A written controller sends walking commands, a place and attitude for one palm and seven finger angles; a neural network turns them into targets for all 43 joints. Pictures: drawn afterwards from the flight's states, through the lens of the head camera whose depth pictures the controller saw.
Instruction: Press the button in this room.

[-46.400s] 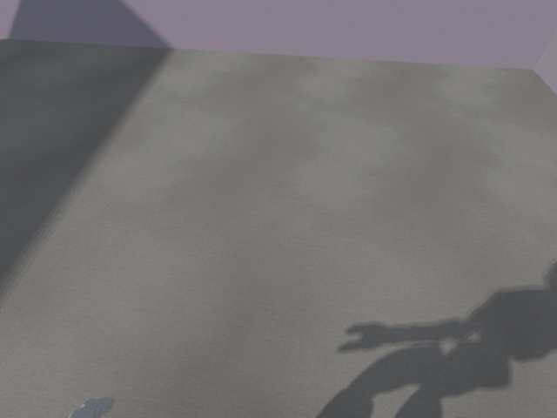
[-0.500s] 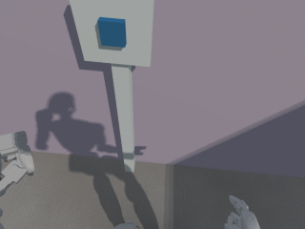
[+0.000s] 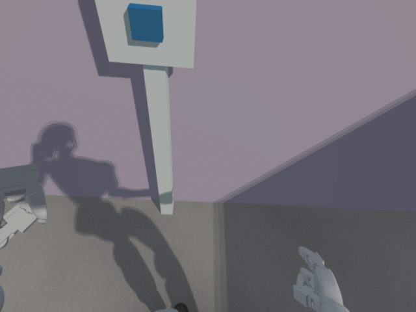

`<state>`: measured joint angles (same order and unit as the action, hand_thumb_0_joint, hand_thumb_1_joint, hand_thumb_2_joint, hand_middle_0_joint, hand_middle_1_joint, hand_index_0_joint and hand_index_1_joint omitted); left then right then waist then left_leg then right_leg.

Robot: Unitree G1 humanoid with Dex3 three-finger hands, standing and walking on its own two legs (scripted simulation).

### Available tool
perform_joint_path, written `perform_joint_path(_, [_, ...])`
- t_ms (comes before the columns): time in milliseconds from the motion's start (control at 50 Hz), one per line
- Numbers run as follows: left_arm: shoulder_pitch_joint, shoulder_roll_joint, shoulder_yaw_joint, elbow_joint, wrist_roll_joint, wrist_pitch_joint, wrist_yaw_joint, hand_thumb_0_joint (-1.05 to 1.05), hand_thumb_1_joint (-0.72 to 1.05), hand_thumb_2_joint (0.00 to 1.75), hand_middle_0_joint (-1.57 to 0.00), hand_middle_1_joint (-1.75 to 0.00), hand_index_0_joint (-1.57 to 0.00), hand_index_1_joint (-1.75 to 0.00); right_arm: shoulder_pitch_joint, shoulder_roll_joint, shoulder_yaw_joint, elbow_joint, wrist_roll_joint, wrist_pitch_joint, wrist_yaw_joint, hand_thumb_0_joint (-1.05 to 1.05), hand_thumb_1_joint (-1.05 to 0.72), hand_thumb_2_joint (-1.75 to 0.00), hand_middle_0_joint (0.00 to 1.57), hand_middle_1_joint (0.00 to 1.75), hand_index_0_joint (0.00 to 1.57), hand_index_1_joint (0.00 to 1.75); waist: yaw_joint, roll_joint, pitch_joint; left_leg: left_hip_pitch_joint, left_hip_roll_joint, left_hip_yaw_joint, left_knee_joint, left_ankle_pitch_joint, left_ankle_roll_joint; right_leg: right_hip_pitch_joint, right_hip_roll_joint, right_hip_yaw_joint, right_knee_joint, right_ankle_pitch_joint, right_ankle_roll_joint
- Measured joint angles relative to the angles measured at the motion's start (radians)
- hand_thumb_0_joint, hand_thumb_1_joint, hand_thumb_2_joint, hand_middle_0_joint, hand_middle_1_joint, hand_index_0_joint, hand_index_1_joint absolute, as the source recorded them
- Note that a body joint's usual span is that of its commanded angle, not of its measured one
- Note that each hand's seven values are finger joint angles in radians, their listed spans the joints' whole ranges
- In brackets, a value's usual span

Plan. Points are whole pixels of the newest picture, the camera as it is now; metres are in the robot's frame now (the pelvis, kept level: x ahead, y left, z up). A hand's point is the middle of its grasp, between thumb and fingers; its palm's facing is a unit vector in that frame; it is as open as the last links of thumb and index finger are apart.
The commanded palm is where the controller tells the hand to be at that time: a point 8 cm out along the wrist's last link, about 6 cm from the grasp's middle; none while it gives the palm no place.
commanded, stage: stop stepping back and stand still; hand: left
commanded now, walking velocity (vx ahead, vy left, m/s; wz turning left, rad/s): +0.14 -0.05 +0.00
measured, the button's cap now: (146, 22) +0.64 +0.19 +0.23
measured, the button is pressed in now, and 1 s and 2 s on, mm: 0 0 0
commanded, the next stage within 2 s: let the arm hang, fingers relaxed in 0.70 s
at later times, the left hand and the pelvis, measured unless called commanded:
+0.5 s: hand out of the picture +0.08 +0.24 +0.16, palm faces +0.42 -0.83 -0.38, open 3.1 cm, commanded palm +0.01 +0.28 +0.18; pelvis -0.11 +0.00 -0.01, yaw +2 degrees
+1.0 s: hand out of the picture +0.04 +0.23 -0.10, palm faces +0.15 -0.95 -0.28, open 3.1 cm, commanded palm none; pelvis -0.12 +0.01 -0.01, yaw +8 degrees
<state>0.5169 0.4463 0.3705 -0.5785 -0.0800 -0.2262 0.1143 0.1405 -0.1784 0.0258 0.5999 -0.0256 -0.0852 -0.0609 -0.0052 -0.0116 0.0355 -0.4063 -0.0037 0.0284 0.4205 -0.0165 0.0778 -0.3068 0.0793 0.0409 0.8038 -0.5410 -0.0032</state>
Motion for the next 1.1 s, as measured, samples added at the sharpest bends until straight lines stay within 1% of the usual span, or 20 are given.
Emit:
perform_joint_path(60, [0.067, 0.008, 0.014, -0.027, -0.007, 0.018, 0.004, 0.02, 0.89, 0.90, -1.31, -1.49, -1.31, -1.50, 0.020, -0.002, -0.005, -0.039, 0.004, -0.005, 0.015, 0.01, -0.90, -0.90, 0.20, 0.30, 0.20, 0.30, -0.014, 0.016, -0.001, 0.011, 0.022, -0.005, -0.079, 0.069, -0.009, -0.018, 0.006, -0.041, -0.008, 0.013, -0.010])
perform_joint_path(140, [0.174, 0.022, 0.016, -0.090, 0.000, 0.039, 0.006, 0.02, 0.89, 0.90, -1.30, -1.49, -1.31, -1.50, 0.071, -0.006, -0.016, -0.072, 0.012, -0.003, 0.016, 0.01, -0.90, -0.90, 0.20, 0.30, 0.20, 0.30, -0.022, 0.009, -0.030, -0.022, 0.008, -0.009, -0.095, 0.022, -0.040, 0.082, -0.007, -0.110, -0.200, 0.015, -0.031])
perform_joint_path(200, [0.201, 0.015, 0.009, -0.127, 0.012, 0.049, 0.011, 0.02, 0.89, 0.90, -1.30, -1.49, -1.31, -1.50, 0.081, -0.022, -0.025, -0.044, 0.017, 0.011, 0.006, 0.01, -0.90, -0.90, 0.20, 0.30, 0.20, 0.30, 0.007, -0.009, -0.032, -0.140, -0.024, -0.023, 0.204, -0.222, -0.092, 0.087, -0.036, -0.118, -0.290, 0.194, -0.063])
perform_joint_path(240, [0.203, -0.009, 0.003, -0.134, 0.019, 0.060, 0.013, 0.02, 0.89, 0.90, -1.31, -1.49, -1.31, -1.50, 0.095, -0.028, -0.030, 0.008, 0.015, 0.030, 0.000, 0.01, -0.90, -0.90, 0.20, 0.30, 0.20, 0.30, 0.039, -0.031, -0.062, -0.185, -0.046, -0.042, 0.488, -0.266, -0.103, 0.063, -0.062, -0.107, -0.276, 0.258, -0.069])
perform_joint_path(280, [0.182, -0.040, 0.002, -0.103, 0.028, 0.055, 0.024, 0.02, 0.89, 0.90, -1.31, -1.49, -1.31, -1.50, 0.121, -0.026, -0.029, 0.047, 0.014, 0.043, -0.012, 0.01, -0.90, -0.90, 0.20, 0.30, 0.20, 0.30, 0.051, -0.048, -0.109, -0.147, -0.028, -0.036, 0.585, -0.282, -0.097, 0.056, -0.091, -0.117, -0.289, 0.252, -0.048])
perform_joint_path(340, [0.103, -0.084, -0.008, -0.013, 0.046, 0.051, 0.045, 0.02, 0.89, 0.90, -1.31, -1.50, -1.31, -1.50, 0.153, -0.033, -0.026, 0.066, 0.013, 0.026, -0.032, 0.01, -0.90, -0.90, 0.20, 0.30, 0.20, 0.30, 0.048, -0.048, -0.156, 0.016, 0.027, -0.029, 0.418, -0.336, -0.065, 0.037, -0.119, -0.149, -0.293, 0.255, -0.036])
perform_joint_path(400, [0.004, -0.118, -0.040, 0.054, 0.056, 0.051, 0.061, 0.02, 0.89, 0.90, -1.31, -1.50, -1.31, -1.50, 0.156, -0.065, -0.031, 0.052, 0.012, -0.015, -0.046, 0.01, -0.90, -0.90, 0.20, 0.30, 0.20, 0.30, 0.011, -0.007, -0.144, 0.178, 0.064, -0.050, 0.136, -0.381, -0.042, -0.013, -0.125, -0.184, -0.219, 0.257, -0.020])
perform_joint_path(460, [-0.013, -0.102, -0.035, 0.080, 0.056, 0.052, 0.059, 0.02, 0.89, 0.90, -1.31, -1.50, -1.31, -1.50, 0.129, -0.029, -0.023, 0.048, 0.014, -0.028, -0.038, 0.01, -0.90, -0.90, 0.20, 0.30, 0.20, 0.30, -0.016, -0.047, -0.089, 0.183, 0.031, -0.041, 0.145, -0.321, -0.100, -0.043, -0.118, -0.122, -0.127, 0.149, -0.003])
perform_joint_path(540, [0.086, -0.049, -0.008, 0.006, 0.062, 0.037, 0.034, 0.02, 0.89, 0.90, -1.31, -1.50, -1.31, -1.50, 0.147, 0.012, -0.003, 0.014, 0.011, -0.049, -0.008, 0.01, -0.90, -0.90, 0.20, 0.30, 0.20, 0.30, -0.048, -0.032, -0.063, 0.174, 0.048, -0.057, 0.172, -0.315, -0.110, -0.019, -0.067, -0.131, -0.167, 0.184, -0.019])
perform_joint_path(600, [0.131, -0.022, -0.005, -0.045, 0.067, 0.001, 0.024, 0.02, 0.89, 0.90, -1.31, -1.49, -1.31, -1.50, 0.155, 0.012, -0.012, 0.023, 0.013, -0.034, 0.006, 0.01, -0.90, -0.90, 0.20, 0.30, 0.20, 0.30, -0.032, -0.012, -0.051, 0.080, 0.034, -0.072, 0.394, -0.424, -0.069, -0.016, -0.063, -0.150, -0.193, 0.291, -0.068])
perform_joint_path(640, [0.135, -0.039, -0.008, -0.036, 0.068, -0.026, 0.017, 0.02, 0.89, 0.90, -1.31, -1.49, -1.31, -1.50, 0.146, -0.001, -0.020, 0.057, 0.010, -0.014, 0.008, 0.01, -0.90, -0.90, 0.20, 0.30, 0.20, 0.30, -0.007, -0.009, -0.054, 0.004, 0.012, -0.058, 0.573, -0.421, -0.062, -0.011, -0.069, -0.143, -0.214, 0.292, -0.073])
perform_joint_path(680, [0.141, -0.062, -0.003, -0.003, 0.064, -0.037, 0.018, 0.02, 0.89, 0.90, -1.31, -1.49, -1.31, -1.50, 0.143, -0.014, -0.022, 0.074, 0.009, 0.002, 0.001, 0.01, -0.90, -0.90, 0.20, 0.30, 0.20, 0.30, 0.007, -0.008, -0.066, -0.036, 0.010, -0.026, 0.618, -0.384, -0.061, -0.002, -0.077, -0.135, -0.253, 0.301, -0.072])
perform_joint_path(800, [0.101, -0.094, -0.010, 0.062, 0.064, -0.006, 0.046, 0.02, 0.89, 0.90, -1.31, -1.50, -1.31, -1.50, 0.138, -0.041, -0.020, 0.058, 0.008, -0.018, -0.028, 0.01, -0.90, -0.90, 0.20, 0.30, 0.20, 0.30, 0.019, -0.017, -0.065, 0.096, 0.035, 0.043, 0.223, -0.339, -0.038, 0.019, -0.104, -0.147, -0.292, 0.311, -0.046])
perform_joint_path(820, [0.073, -0.102, -0.031, 0.101, 0.078, -0.010, 0.034, 0.01, 0.89, 0.90, -1.31, -1.50, -1.31, -1.50, 0.137, -0.061, -0.031, 0.057, 0.006, -0.041, -0.005, 0.01, -0.90, -0.90, 0.20, 0.30, 0.20, 0.30, 0.017, 0.008, -0.073, 0.117, 0.042, 0.017, 0.161, -0.283, -0.027, -0.008, -0.105, -0.170, -0.247, 0.274, -0.040])
perform_joint_path(840, [0.020, -0.108, -0.062, 0.187, 0.088, 0.015, 0.007, 0.01, 0.89, 0.90, -1.31, -1.49, -1.31, -1.50, 0.124, -0.077, -0.044, 0.064, 0.006, -0.039, 0.021, 0.01, -0.90, -0.90, 0.20, 0.30, 0.20, 0.30, 0.010, 0.025, -0.077, 0.098, 0.039, 0.000, 0.165, -0.254, -0.050, -0.054, -0.114, -0.170, -0.161, 0.196, -0.020])
perform_joint_path(900, [-0.154, -0.151, -0.161, 0.553, 0.107, 0.175, -0.054, 0.01, 0.90, 0.90, -1.28, -1.47, -1.29, -1.48, 0.078, -0.093, -0.051, 0.096, -0.014, 0.022, 0.052, 0.01, -0.90, -0.90, 0.20, 0.30, 0.20, 0.30, -0.023, 0.047, -0.064, 0.053, 0.004, -0.027, 0.215, -0.277, -0.060, -0.176, -0.110, -0.071, 0.118, 0.033, 0.009])
perform_joint_path(940, [-0.235, -0.183, -0.220, 0.784, 0.110, 0.249, -0.078, 0.01, 0.90, 0.90, -1.25, -1.44, -1.25, -1.45, 0.068, -0.081, -0.040, 0.108, -0.028, 0.039, 0.057, 0.01, -0.90, -0.90, 0.20, 0.30, 0.20, 0.30, -0.038, 0.041, -0.047, 0.053, -0.011, -0.037, 0.204, -0.272, -0.058, -0.212, -0.101, -0.028, 0.198, 0.000, 0.016])
perform_joint_path(1020, [-0.278, -0.243, -0.326, 1.083, 0.107, 0.293, -0.109, 0.01, 0.91, 0.90, -1.14, -1.34, -1.15, -1.35, 0.070, -0.039, -0.008, 0.135, -0.024, 0.062, 0.061, 0.01, -0.90, -0.90, 0.20, 0.30, 0.20, 0.30, -0.029, -0.007, 0.003, 0.080, -0.012, -0.022, 0.183, -0.260, -0.075, -0.148, -0.090, -0.021, 0.045, 0.091, 0.022])
perform_joint_path(1060, [-0.250, -0.265, -0.369, 1.179, 0.104, 0.279, -0.119, 0.02, 0.91, 0.90, -1.08, -1.28, -1.09, -1.29, 0.084, -0.019, -0.005, 0.155, -0.012, 0.076, 0.061, 0.01, -0.90, -0.90, 0.20, 0.30, 0.20, 0.30, -0.015, -0.038, 0.010, 0.074, -0.016, -0.006, 0.214, -0.282, -0.089, -0.072, -0.090, -0.011, -0.119, 0.218, 0.005])
perform_joint_path(1100, [-0.258, -0.291, -0.342, 1.238, 0.087, 0.230, -0.081, 0.02, 0.90, 0.90, -1.00, -1.24, -1.03, -1.22, 0.091, -0.014, -0.021, 0.192, 0.000, 0.097, 0.055, 0.01, -0.90, -0.90, 0.20, 0.30, 0.20, 0.30, -0.006, -0.014, 0.031, 0.058, -0.006, -0.037, 0.274, -0.365, -0.086, -0.062, -0.069, -0.037, -0.120, 0.245, -0.026])
